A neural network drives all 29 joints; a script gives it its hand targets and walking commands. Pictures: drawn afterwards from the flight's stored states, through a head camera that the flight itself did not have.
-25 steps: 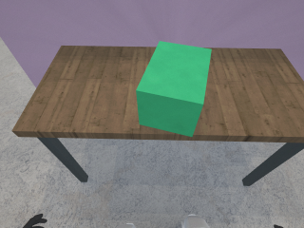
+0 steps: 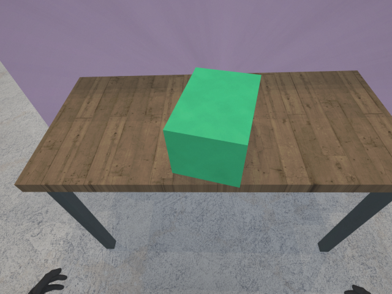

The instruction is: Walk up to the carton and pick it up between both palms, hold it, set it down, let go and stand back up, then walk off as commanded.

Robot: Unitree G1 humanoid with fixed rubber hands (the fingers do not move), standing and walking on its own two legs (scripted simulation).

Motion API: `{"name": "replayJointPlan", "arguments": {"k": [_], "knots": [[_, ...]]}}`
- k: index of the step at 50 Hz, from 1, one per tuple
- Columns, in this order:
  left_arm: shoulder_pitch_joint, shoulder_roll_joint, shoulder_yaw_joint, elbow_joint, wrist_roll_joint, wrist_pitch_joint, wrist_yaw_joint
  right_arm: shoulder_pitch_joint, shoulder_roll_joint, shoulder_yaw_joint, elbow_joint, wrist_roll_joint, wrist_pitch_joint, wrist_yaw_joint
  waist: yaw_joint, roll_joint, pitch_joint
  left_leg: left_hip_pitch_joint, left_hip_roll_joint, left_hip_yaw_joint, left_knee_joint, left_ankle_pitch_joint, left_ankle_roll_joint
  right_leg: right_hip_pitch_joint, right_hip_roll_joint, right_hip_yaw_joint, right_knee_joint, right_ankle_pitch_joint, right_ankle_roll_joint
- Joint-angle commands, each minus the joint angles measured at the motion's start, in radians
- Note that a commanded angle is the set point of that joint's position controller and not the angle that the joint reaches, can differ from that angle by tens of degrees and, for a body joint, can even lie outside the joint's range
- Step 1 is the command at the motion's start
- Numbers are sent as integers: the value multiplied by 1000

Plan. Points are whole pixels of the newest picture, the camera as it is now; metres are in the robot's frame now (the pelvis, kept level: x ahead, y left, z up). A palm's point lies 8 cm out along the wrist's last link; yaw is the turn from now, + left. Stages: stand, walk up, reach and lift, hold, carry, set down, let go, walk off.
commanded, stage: walk up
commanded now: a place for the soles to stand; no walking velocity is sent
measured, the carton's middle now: (216, 124) +0.55 -0.05 +0.01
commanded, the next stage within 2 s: none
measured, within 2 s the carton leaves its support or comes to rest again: neither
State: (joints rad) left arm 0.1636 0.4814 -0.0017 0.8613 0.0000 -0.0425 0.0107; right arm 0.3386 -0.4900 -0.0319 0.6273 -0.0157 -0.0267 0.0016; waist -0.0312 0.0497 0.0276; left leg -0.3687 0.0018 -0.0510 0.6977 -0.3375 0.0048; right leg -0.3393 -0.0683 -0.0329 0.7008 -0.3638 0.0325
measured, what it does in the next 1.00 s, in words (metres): walks ahead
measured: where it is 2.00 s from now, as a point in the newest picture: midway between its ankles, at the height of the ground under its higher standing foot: outside the picture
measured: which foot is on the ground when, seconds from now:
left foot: down 0.00-1.00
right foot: down 0.00-0.60, up 0.62-1.00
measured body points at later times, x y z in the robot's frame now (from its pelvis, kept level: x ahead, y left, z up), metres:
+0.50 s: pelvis +0.01 +0.00 +0.00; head +0.01 -0.02 +0.45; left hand +0.14 +0.34 -0.07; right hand +0.10 -0.33 -0.09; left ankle +0.02 +0.13 -0.71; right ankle +0.00 -0.14 -0.72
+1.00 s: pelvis +0.12 -0.01 +0.01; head +0.15 +0.00 +0.46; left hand +0.28 +0.30 -0.08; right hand +0.16 -0.36 -0.06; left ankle +0.05 +0.13 -0.72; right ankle +0.24 -0.12 -0.70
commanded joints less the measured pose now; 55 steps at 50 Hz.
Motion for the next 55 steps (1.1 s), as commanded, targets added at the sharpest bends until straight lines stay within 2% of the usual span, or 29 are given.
{"name": "replayJointPlan", "arguments": {"k": [1,5,17,18,19,20,21,22,23,25,26,27,28,29,30,31,32,34,36,37,39,43,47,49,50,51,52,53,55], "knots": [[-69,169,59,-33,7,-10,-6,-79,-145,-29,59,3,-32,-4,28,-96,-98,4,84,-117,-138,186,70,122,-58,97,-128,140,-100],[-81,175,60,-28,8,-9,-5,-71,-139,-28,69,6,-29,-5,21,-117,-117,35,71,-88,-120,209,62,124,-76,111,-134,179,-108],[-108,165,58,-16,7,1,-11,-89,-141,-27,88,0,-29,-6,28,-113,-79,9,82,-112,-162,173,67,117,-58,99,-152,101,-99],[-9,232,98,-54,29,-6,-38,-22,-224,-67,70,-4,-45,9,50,-166,-122,-38,69,-134,-132,-243,105,153,-53,142,-150,-284,-142],[37,253,108,-40,32,-5,-47,-35,-219,-69,68,-9,-47,16,66,-182,-64,-147,40,-113,-125,-397,89,160,-83,231,-224,-482,-173],[75,275,117,-32,35,-3,-54,-47,-199,-67,64,-9,-45,19,82,-240,-20,-263,2,-18,-57,-376,55,227,-137,324,-333,-587,-203],[99,293,125,-25,36,-4,-57,-38,-183,-67,72,-7,-43,22,86,-348,-6,-285,-18,90,77,-262,44,245,-226,429,-422,-604,-239],[85,300,134,-36,42,-4,-54,-33,-187,-69,75,-10,-47,26,85,-348,35,-312,12,77,118,-256,40,234,-267,461,-435,-536,-275],[78,293,134,-51,44,-5,-53,-33,-191,-68,75,-10,-53,31,85,-311,44,-300,27,68,73,-256,40,245,-262,425,-408,-424,-287],[61,269,122,-62,42,-6,-54,-22,-176,-71,73,-10,-66,33,67,-296,36,-195,19,91,-3,-166,45,213,-215,339,-365,-219,-262],[29,261,118,-75,40,-3,-56,13,-165,-73,80,-8,-72,34,39,-296,22,-97,10,109,-67,-106,46,165,-180,280,-314,-138,-240],[-18,245,111,-90,35,4,-60,77,-153,-75,99,-7,-80,31,-11,-269,3,62,-18,145,-168,-15,42,64,-129,204,-231,-106,-205],[-61,197,100,-108,32,10,-61,178,-159,-85,131,-11,-87,22,-78,-180,-11,264,-24,120,-248,30,27,-101,-67,134,-66,-115,-158],[-79,106,82,-139,24,9,-59,281,-249,-117,152,-30,-94,6,-128,111,-8,425,174,-271,-416,-156,63,-344,61,35,301,-141,-87],[-94,109,78,-169,13,9,-50,274,-330,-134,131,-31,-98,-6,-111,124,37,440,375,-668,-523,-168,105,-532,140,96,443,-200,-55],[-99,206,96,-159,16,9,-44,236,-324,-130,112,-16,-97,-12,-90,-38,64,409,415,-707,-490,-152,151,-521,76,171,480,-153,-57],[-65,222,95,-149,12,4,-48,209,-311,-126,100,-9,-100,-16,-60,-90,93,391,404,-630,-456,-66,152,-507,37,188,465,-99,-62],[19,194,92,-124,7,0,-55,137,-232,-104,75,-5,-107,-19,-5,-75,84,416,322,-378,-383,275,136,-469,0,180,430,-11,-67],[63,168,94,-118,3,9,-66,147,-198,-94,63,-5,-112,-24,5,-26,26,441,242,-188,-321,601,113,-410,-2,140,389,37,-61],[40,152,94,-137,3,17,-69,165,-199,-94,60,-3,-112,-25,-5,-11,23,412,228,-144,-326,659,123,-386,-2,115,363,66,-58],[-24,134,86,-182,4,29,-73,165,-212,-93,53,3,-108,-22,-24,19,46,349,206,-83,-368,620,131,-352,-4,72,264,124,-53],[-39,96,72,-185,-1,18,-77,54,-191,-76,22,2,-92,-14,2,84,89,177,151,65,-341,593,149,-163,3,-21,1,306,-68],[27,80,78,-127,4,9,-65,41,-180,-69,25,8,-75,-23,13,38,-13,192,165,52,-215,495,126,38,45,-23,-157,407,-89],[104,128,95,-89,11,-2,-49,56,-138,-48,28,16,-71,-25,66,-65,-100,120,113,61,10,390,85,253,42,21,-238,443,-118],[145,173,110,-84,21,-5,-41,114,-102,-31,34,22,-69,-24,79,-183,-161,2,57,80,135,142,60,388,-53,144,-245,506,-134],[144,221,121,-102,27,-1,-33,164,-51,-8,38,24,-58,-24,65,-314,-207,-115,-31,77,241,-228,32,448,-244,450,-282,440,-181],[81,202,101,-122,22,10,-31,179,-69,-10,71,15,-35,-34,35,-224,-146,-41,-13,15,270,-295,35,274,-256,470,-328,216,-214],[51,202,101,-118,25,20,-31,148,-109,-24,82,17,-30,-36,41,-235,-98,-68,2,26,272,-309,37,248,-252,470,-356,146,-261],[27,159,90,-108,22,29,-33,135,-123,-31,103,4,-26,-30,31,-170,-42,-68,14,8,255,-239,38,165,-174,361,-387,61,-202]]}}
